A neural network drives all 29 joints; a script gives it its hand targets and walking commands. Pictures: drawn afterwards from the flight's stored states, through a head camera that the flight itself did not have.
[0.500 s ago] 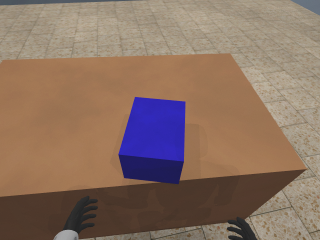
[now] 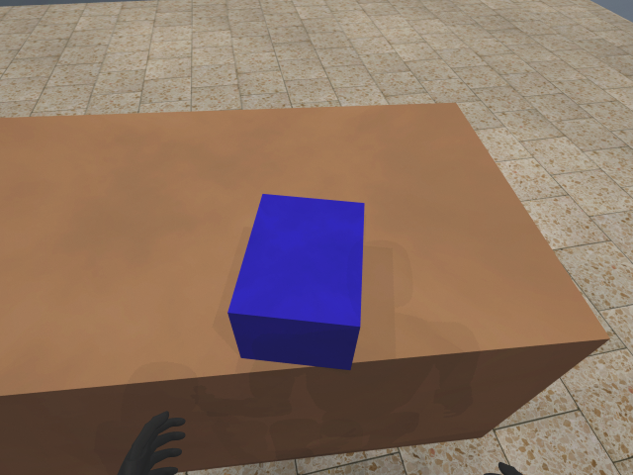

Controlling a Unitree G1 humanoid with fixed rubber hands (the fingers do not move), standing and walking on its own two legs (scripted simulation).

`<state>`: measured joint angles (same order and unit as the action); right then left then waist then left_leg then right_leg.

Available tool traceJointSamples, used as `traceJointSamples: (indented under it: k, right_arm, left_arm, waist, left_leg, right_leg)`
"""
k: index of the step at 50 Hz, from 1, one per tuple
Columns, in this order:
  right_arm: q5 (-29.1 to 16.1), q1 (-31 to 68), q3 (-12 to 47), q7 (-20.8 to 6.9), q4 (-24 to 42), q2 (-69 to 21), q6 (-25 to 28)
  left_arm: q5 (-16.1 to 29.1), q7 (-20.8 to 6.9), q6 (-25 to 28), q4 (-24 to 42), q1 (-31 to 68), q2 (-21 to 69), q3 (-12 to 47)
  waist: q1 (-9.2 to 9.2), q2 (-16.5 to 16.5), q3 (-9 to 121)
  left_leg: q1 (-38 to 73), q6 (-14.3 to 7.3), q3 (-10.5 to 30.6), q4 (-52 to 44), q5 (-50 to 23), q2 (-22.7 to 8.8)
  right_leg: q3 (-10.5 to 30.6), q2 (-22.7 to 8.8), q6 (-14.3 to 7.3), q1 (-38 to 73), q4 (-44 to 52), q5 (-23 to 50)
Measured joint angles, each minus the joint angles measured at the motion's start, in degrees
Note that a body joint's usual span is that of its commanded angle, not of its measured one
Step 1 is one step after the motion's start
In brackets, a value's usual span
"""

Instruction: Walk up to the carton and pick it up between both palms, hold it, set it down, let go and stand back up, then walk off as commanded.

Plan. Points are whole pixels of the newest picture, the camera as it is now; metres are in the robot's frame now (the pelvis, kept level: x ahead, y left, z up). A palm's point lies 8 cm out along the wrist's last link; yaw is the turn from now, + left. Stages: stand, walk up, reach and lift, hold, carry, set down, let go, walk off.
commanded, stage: walk off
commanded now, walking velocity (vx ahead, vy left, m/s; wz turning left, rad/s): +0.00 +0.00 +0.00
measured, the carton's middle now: (304, 278) +0.43 +0.04 -0.06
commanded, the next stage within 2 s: none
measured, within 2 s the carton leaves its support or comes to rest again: neither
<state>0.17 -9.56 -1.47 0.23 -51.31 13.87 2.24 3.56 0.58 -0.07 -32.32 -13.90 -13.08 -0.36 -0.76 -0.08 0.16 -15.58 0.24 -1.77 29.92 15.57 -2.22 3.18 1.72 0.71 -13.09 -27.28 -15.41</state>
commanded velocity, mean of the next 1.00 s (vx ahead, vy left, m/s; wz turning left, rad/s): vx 0.00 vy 0.00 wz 0.00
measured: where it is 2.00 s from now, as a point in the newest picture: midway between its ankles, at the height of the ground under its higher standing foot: outside the picture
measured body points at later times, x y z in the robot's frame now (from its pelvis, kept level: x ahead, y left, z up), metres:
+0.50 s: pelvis -0.05 -0.03 -0.01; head -0.07 -0.05 +0.44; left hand +0.08 +0.25 -0.09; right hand +0.10 -0.31 -0.11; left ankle -0.02 +0.11 -0.72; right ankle -0.02 -0.13 -0.74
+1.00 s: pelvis -0.15 +0.01 -0.03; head -0.14 +0.04 +0.42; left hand -0.01 +0.28 -0.14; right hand -0.04 -0.29 -0.11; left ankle -0.15 +0.08 -0.74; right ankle -0.14 -0.12 -0.67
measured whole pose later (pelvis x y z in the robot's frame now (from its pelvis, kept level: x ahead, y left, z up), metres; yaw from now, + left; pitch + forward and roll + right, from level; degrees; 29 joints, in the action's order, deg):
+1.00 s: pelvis -0.15 +0.01 -0.03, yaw +0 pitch -4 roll -1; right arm 0.2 -12.3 -1.5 0.2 -43.6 19.2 -1.6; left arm 3.6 1.2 -3.7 -35.5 -13.1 -18.2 -2.7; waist -0.8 -3.2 -5.0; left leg -17.3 -4.4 -1.1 45.0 24.2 3.1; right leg 6.2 6.7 -1.1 -30.2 -70.6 -23.0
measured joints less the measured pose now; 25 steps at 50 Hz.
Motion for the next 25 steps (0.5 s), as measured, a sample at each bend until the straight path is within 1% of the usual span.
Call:
traceJointSamples:
  k: [7, 15, 20, 21, 22, 23, 25]
  right_arm:
    - [0.0, 0.0, 0.0, 0.0, -0.1, 0.1, -0.4]
    - [0.0, 0.0, 0.0, 0.0, 6.2, 2.7, -2.8]
    - [0.0, 0.0, 0.0, 0.0, 9.2, 3.7, -3.7]
    - [0.0, 0.0, 0.0, 0.0, 9.7, 3.8, -3.9]
    - [0.0, 0.0, 0.0, 0.0, 10.2, 4.0, -4.1]
    - [0.0, 0.0, 0.0, 0.0, 10.6, 4.2, -4.4]
    - [0.0, 0.0, 0.0, 0.0, 10.2, 4.6, -5.2]
  left_arm:
    - [0.0, 0.0, 0.1, -0.3, 0.1, -0.2, 0.0]
    - [0.0, 0.0, -1.0, -2.8, 0.3, -3.5, -0.7]
    - [0.0, 0.0, -1.7, -2.8, -0.4, -4.3, -1.9]
    - [0.0, 0.0, -1.7, -2.8, -0.8, -4.3, -2.1]
    - [0.0, -0.2, -1.7, -2.8, -1.3, -4.4, -2.2]
    - [0.0, -0.4, -1.7, -2.8, -1.8, -4.4, -2.2]
    - [0.0, -0.6, -1.8, -2.8, -3.0, -4.4, -2.2]
  waist:
    - [-0.01, 0.0, 0.0]
    - [-0.01, 0.1, 0.0]
    - [0.0, -0.2, 0.0]
    - [0.01, -0.2, 0.0]
    - [0.02, -0.2, -0.1]
    - [0.02, 0.0, -0.4]
    - [0.1, 0.4, -0.8]
  left_leg:
    - [0.0, 0.0, 0.0, 0.0, 0.0, 0.0]
    - [0.0, 0.0, 0.0, 1.1, -0.5, 0.1]
    - [0.0, 0.0, 0.0, 2.0, -1.3, 0.2]
    - [-0.2, 0.1, 0.0, 2.4, -1.3, 0.2]
    - [-0.7, 0.3, 0.0, 3.1, -1.3, 0.2]
    - [-1.2, -0.6, 0.1, 4.4, -0.6, 0.2]
    - [-3.5, -1.6, 0.3, 13.3, 5.6, 0.7]
  right_leg:
    - [0.0, 0.0, 0.0, 0.0, -0.1, 0.0]
    - [0.0, 0.0, -0.1, -1.3, -3.9, -0.2]
    - [0.0, 0.0, -0.1, -3.3, -9.4, -0.8]
    - [0.0, 0.0, -0.2, -3.3, -9.5, -1.4]
    - [0.0, 0.0, -0.8, -3.3, -9.5, -2.4]
    - [-0.1, 0.2, -1.8, -3.4, -9.9, -2.8]
    - [-0.2, 0.4, -2.9, -3.4, -10.3, -2.1]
